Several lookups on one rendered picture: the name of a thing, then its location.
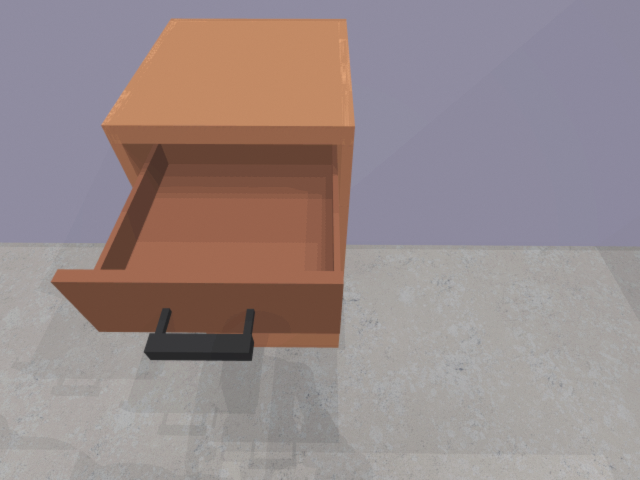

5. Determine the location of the handle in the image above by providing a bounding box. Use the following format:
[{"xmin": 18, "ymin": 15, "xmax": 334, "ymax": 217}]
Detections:
[{"xmin": 144, "ymin": 308, "xmax": 255, "ymax": 361}]

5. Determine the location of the drawer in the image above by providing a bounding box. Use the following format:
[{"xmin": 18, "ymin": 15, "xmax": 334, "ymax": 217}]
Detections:
[{"xmin": 51, "ymin": 144, "xmax": 344, "ymax": 334}]

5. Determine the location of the cabinet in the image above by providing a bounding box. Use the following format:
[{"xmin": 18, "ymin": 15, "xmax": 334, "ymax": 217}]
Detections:
[{"xmin": 101, "ymin": 19, "xmax": 355, "ymax": 348}]

